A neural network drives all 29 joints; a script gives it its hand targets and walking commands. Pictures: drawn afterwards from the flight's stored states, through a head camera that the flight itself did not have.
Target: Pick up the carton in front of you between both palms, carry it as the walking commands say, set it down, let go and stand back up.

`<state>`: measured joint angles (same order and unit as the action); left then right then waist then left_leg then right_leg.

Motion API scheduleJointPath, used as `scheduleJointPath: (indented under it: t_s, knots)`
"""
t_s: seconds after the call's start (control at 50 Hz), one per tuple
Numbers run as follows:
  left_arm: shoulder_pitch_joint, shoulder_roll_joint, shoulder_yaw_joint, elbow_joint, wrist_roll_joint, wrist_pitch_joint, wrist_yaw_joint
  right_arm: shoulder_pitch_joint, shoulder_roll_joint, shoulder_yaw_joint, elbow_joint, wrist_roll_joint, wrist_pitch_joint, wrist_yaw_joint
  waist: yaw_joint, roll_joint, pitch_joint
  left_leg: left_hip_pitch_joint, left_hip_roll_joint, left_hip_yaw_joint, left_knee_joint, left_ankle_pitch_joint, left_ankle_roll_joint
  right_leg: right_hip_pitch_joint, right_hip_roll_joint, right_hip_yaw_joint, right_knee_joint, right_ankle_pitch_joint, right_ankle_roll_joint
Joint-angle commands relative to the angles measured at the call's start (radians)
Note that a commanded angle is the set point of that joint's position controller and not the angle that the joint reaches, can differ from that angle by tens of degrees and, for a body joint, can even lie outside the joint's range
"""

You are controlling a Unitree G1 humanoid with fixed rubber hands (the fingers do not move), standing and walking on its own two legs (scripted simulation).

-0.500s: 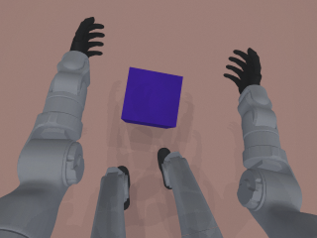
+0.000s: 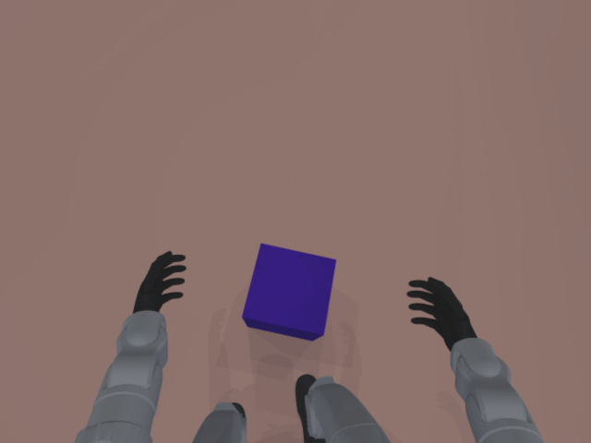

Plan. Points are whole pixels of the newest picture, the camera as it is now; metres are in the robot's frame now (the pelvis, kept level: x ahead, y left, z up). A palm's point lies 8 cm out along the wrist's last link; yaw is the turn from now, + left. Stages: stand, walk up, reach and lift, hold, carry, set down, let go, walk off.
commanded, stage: let go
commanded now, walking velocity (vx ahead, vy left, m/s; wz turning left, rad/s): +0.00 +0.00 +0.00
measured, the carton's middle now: (288, 295) +0.39 -0.06 -0.62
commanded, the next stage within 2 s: stand in 0.82 s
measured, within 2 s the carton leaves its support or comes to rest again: neither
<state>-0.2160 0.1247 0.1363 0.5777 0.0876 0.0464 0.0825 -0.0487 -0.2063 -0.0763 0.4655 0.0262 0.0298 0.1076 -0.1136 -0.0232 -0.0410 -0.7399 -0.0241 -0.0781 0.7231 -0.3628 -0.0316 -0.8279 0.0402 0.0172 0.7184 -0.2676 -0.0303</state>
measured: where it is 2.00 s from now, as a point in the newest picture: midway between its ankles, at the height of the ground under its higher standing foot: (273, 442)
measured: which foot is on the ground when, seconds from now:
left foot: down 0.00-1.00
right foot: down 0.00-1.00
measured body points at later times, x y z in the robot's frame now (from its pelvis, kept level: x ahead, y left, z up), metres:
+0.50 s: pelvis +0.03 +0.04 +0.03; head +0.05 +0.04 +0.48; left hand +0.20 +0.28 -0.04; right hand +0.20 -0.19 -0.04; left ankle -0.02 +0.14 -0.71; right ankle +0.03 -0.09 -0.71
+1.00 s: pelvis +0.02 +0.02 +0.03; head +0.03 +0.00 +0.48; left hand +0.17 +0.30 -0.06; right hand +0.18 -0.26 -0.06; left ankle -0.02 +0.14 -0.71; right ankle +0.03 -0.09 -0.71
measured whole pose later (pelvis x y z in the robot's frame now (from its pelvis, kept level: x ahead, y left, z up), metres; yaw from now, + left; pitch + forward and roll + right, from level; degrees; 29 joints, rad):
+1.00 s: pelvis +0.02 +0.02 +0.03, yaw -1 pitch -1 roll +0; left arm 0.21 0.29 0.05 0.67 0.05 0.03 0.01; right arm 0.21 -0.32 -0.04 0.59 -0.04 0.05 -0.01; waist 0.00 0.05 0.02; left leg -0.16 -0.02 -0.06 0.53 -0.36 0.00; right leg -0.25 0.04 0.03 0.52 -0.27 -0.01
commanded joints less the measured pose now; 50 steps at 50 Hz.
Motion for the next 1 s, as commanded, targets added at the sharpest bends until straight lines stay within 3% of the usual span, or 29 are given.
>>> scheduleJointPath:
  t_s: [0.0,0.1,0.26,0.42,0.52,0.54,0.56,0.8,0.82,0.88,0.92,0.98]
  knots:
    - [0.056,0.083,0.001,-0.091,-0.006,-0.043,-0.019,0.116,-0.072,0.017,-0.14,0.014,-0.028,-0.018,0.011,-0.036,-0.433,0.003,-0.055,0.078,-0.127,0.17,0.02,0.747,-0.038,0.071,-0.063,0.61,0.069]
    - [0.199,0.104,-0.013,-0.118,-0.013,-0.061,-0.041,0.221,-0.081,0.038,-0.178,0.025,-0.033,-0.035,0.044,0.002,-0.317,0.183,-0.041,0.063,-0.22,0.249,0.02,0.792,-0.029,0.059,-0.141,0.613,0.069]
    - [0.349,0.12,-0.048,-0.181,-0.044,-0.041,-0.091,0.248,-0.103,0.017,-0.137,0.007,-0.015,-0.033,0.102,0.089,-0.112,0.47,-0.005,0.045,-0.331,0.329,0.002,0.729,0.004,0.001,-0.268,0.357,0.049]
    - [0.39,0.143,-0.092,-0.24,-0.091,0.015,-0.138,0.271,-0.118,-0.009,-0.114,-0.033,0.043,-0.038,0.096,0.044,0.034,0.526,0.021,0.029,-0.399,0.318,0.008,0.79,0.022,-0.018,-0.304,0.26,0.036]
    - [0.374,0.154,-0.094,-0.254,-0.093,0.047,-0.145,0.246,-0.12,-0.017,-0.116,-0.048,0.076,-0.033,0.092,0.048,0.089,0.506,0.029,0.028,-0.415,0.277,0.015,0.836,0.028,-0.027,-0.294,0.22,0.038]
    - [0.42,0.155,-0.098,-0.193,-0.108,0.021,-0.125,0.174,-0.166,-0.017,-0.169,-0.059,0.127,-0.054,0.101,0.039,0.023,0.574,0.032,0.028,-0.367,0.374,0.001,0.795,0.044,-0.037,-0.266,0.167,0.042]
    - [0.416,0.154,-0.097,-0.207,-0.101,0.02,-0.113,0.208,-0.154,-0.008,-0.155,-0.062,0.139,-0.062,0.103,0.061,0.041,0.575,0.032,0.023,-0.35,0.408,-0.008,0.775,0.042,-0.037,-0.265,0.152,0.037]
    - [0.408,0.176,-0.083,-0.205,-0.096,0.053,-0.111,0.212,-0.121,0.023,-0.193,-0.035,0.197,-0.094,0.121,0.051,0.076,0.558,0.002,0.055,-0.336,0.341,0.017,0.791,0.025,-0.009,-0.277,0.223,0.044]
    - [0.427,0.287,-0.032,-0.054,-0.028,0.024,-0.074,0.173,-0.23,-0.007,-0.061,-0.047,0.113,-0.126,0.143,0.127,0.076,0.485,0.032,0.034,-0.294,0.19,0.004,0.662,-0.062,0.032,-0.272,0.199,0.049]
    - [0.404,0.306,-0.038,-0.022,-0.023,-0.013,-0.057,0.205,-0.211,0.005,-0.001,-0.069,0.022,-0.129,0.12,0.039,0.055,0.514,0.047,-0.006,-0.29,0.027,0.023,0.581,-0.084,0.073,-0.313,-0.007,0.025]
    - [0.378,0.295,-0.043,0.0,-0.027,-0.029,-0.06,0.209,-0.218,0.006,0.037,-0.072,-0.004,-0.126,0.112,0.016,0.044,0.534,0.053,-0.018,-0.284,0.045,0.035,0.559,-0.082,0.081,-0.321,-0.025,0.02]
    - [0.369,0.301,-0.047,0.039,-0.035,-0.046,-0.066,0.204,-0.232,0.011,0.078,-0.074,-0.025,-0.124,0.115,0.019,0.015,0.551,0.065,-0.032,-0.277,0.158,0.039,0.591,-0.087,0.074,-0.297,0.107,0.02]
